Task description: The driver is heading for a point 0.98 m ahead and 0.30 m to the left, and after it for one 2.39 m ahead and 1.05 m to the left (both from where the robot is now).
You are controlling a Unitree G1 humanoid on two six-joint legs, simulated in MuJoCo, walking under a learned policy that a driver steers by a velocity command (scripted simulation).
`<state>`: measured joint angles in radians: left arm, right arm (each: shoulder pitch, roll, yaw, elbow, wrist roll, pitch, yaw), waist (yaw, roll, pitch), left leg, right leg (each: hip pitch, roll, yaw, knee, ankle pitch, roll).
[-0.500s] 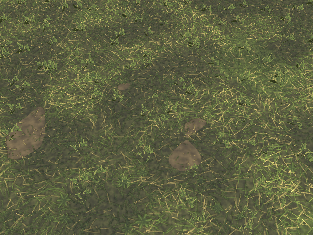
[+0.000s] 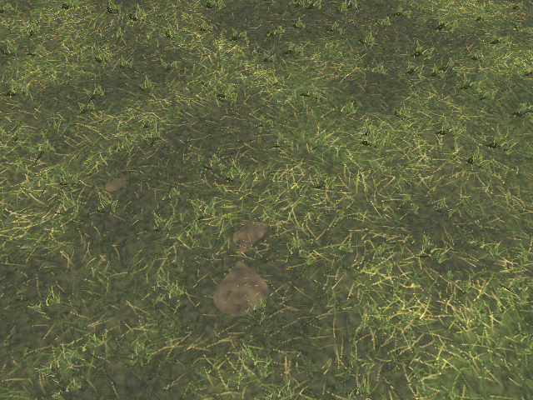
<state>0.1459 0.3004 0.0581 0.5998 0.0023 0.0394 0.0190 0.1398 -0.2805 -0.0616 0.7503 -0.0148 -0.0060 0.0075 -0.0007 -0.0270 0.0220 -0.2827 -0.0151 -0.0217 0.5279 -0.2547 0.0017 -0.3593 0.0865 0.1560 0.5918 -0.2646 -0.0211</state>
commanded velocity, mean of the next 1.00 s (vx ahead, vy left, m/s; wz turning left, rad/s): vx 0.24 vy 0.00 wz -0.05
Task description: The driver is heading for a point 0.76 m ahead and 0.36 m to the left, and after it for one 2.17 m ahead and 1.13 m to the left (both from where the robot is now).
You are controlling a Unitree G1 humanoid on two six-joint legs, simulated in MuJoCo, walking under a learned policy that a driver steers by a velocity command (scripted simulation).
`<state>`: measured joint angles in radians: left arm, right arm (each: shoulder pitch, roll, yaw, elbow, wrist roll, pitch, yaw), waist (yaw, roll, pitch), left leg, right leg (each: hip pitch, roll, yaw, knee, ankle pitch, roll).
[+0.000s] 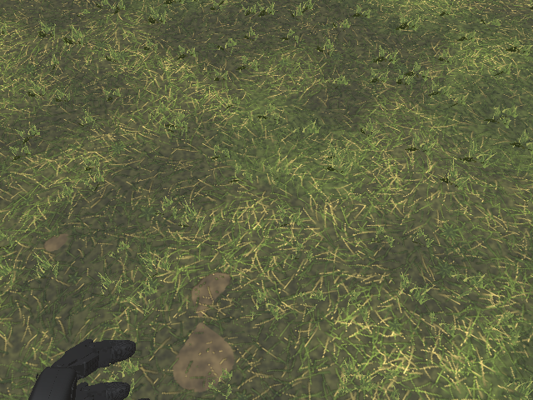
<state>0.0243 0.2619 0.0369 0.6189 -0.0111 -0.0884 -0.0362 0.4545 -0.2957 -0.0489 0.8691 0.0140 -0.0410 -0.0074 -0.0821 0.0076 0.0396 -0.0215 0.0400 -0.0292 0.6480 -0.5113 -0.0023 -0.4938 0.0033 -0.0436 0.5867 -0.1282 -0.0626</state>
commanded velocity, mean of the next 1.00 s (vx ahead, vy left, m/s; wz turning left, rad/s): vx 0.28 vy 0.00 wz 0.49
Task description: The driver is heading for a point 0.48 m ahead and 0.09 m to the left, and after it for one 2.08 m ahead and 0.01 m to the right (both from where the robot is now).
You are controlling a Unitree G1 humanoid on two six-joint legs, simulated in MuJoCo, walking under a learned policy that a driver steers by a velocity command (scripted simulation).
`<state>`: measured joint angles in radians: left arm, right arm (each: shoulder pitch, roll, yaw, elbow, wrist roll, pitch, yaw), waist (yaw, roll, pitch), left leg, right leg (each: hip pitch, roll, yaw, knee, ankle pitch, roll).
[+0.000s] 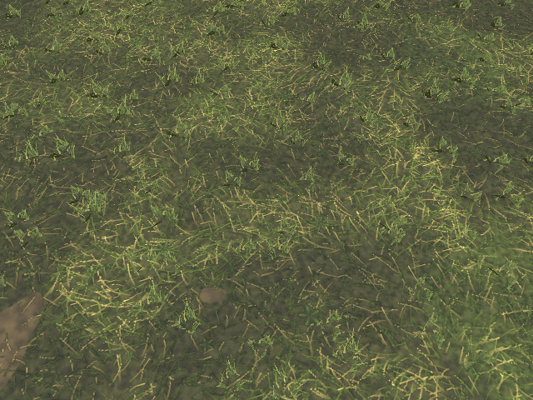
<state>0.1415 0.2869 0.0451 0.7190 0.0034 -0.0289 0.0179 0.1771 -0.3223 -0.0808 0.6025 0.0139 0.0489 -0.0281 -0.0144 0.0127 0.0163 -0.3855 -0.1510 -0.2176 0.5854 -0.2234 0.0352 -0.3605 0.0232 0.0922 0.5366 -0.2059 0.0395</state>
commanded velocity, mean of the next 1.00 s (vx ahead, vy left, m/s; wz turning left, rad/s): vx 0.08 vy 0.00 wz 0.49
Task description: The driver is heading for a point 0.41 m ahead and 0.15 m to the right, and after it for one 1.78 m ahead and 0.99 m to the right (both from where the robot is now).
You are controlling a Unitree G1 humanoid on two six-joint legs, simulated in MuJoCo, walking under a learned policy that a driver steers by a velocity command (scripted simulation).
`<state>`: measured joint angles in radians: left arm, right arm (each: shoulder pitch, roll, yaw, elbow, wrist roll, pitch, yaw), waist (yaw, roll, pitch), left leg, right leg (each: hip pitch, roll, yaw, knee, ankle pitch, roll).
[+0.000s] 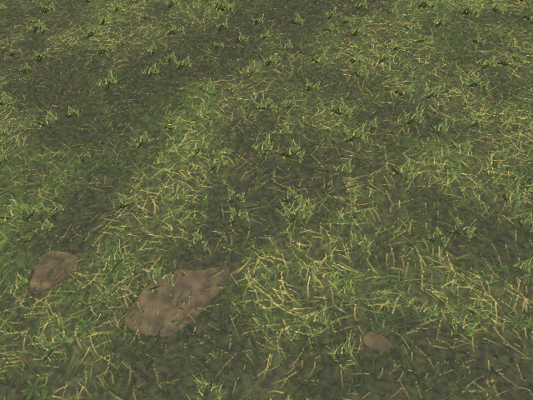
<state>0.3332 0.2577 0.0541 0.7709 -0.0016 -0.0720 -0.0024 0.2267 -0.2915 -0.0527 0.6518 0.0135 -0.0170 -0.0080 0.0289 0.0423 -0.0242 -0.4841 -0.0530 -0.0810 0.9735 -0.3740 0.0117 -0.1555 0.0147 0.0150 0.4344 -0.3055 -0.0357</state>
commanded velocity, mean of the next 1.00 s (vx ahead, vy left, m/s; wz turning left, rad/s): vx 0.17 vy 0.00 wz -0.34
